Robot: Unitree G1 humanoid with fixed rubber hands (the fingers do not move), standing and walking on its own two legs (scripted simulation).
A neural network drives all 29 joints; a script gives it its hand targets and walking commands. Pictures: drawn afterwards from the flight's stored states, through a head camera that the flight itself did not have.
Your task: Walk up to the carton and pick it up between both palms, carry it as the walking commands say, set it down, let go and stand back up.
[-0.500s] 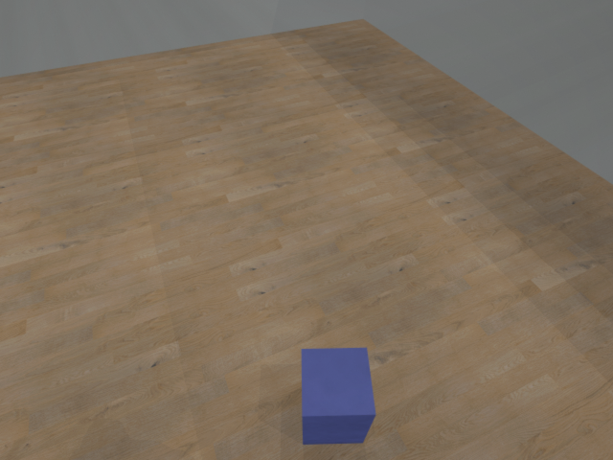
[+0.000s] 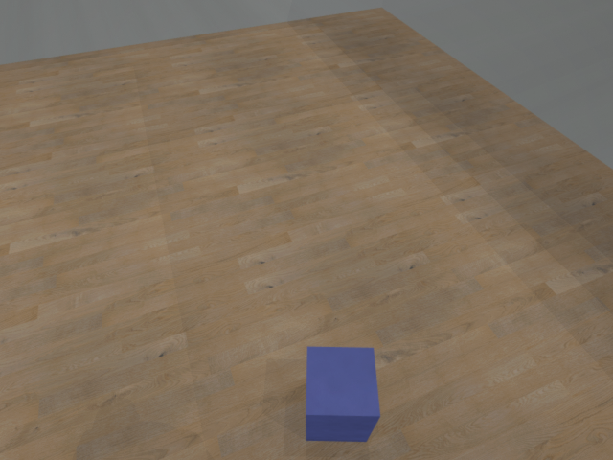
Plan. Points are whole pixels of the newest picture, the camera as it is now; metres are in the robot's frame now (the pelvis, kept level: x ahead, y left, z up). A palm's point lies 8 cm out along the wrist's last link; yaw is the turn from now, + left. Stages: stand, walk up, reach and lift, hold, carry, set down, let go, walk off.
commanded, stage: walk up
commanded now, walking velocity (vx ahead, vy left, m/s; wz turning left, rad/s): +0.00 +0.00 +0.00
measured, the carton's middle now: (338, 396) +0.40 -0.05 -0.63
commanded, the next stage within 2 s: stand in 0.12 s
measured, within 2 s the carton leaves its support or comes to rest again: neither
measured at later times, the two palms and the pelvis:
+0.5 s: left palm out of the picture +0.01 +0.24 -0.14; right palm out of the picture +0.05 -0.25 -0.14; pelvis -0.01 +0.00 +0.00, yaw +0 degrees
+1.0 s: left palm out of the picture +0.14 +0.22 -0.16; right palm out of the picture +0.15 -0.24 -0.17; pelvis -0.07 -0.01 -0.05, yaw -1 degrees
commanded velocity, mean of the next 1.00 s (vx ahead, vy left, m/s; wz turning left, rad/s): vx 0.00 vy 0.00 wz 0.00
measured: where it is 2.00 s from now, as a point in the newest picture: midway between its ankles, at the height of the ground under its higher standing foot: outside the picture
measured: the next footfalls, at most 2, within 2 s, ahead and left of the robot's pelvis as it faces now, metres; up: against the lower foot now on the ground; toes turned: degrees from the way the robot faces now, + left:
none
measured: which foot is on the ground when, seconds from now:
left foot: down 0.00-1.00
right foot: down 0.00-1.00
